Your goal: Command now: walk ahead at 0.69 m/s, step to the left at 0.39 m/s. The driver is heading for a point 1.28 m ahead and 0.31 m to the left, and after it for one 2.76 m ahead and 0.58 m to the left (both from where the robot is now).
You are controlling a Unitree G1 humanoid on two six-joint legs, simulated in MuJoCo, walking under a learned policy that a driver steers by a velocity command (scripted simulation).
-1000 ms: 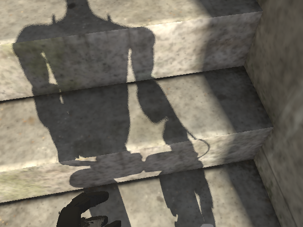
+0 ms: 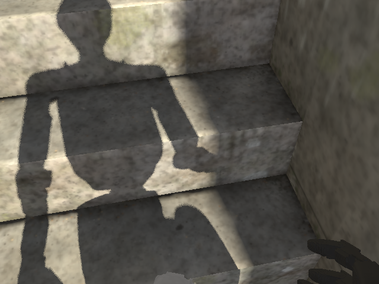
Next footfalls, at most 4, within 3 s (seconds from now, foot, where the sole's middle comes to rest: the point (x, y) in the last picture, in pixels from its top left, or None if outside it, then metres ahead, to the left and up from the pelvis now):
0.20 left None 0.20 0.11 -0.53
0.54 right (204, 226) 0.50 0.00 -0.33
0.90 left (85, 119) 0.68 0.28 -0.12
1.32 right None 0.92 0.16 0.08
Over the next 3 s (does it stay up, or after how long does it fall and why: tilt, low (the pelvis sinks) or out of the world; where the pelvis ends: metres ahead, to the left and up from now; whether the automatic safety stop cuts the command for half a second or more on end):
stays up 1.52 0.35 1.44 its command is cut before an obstacle from the start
